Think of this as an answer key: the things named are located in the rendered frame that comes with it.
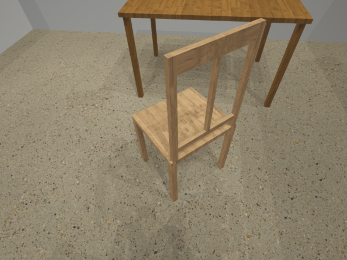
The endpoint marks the table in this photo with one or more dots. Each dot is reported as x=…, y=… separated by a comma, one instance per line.
x=273, y=11

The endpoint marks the chair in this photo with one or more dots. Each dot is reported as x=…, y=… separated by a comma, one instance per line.
x=185, y=122

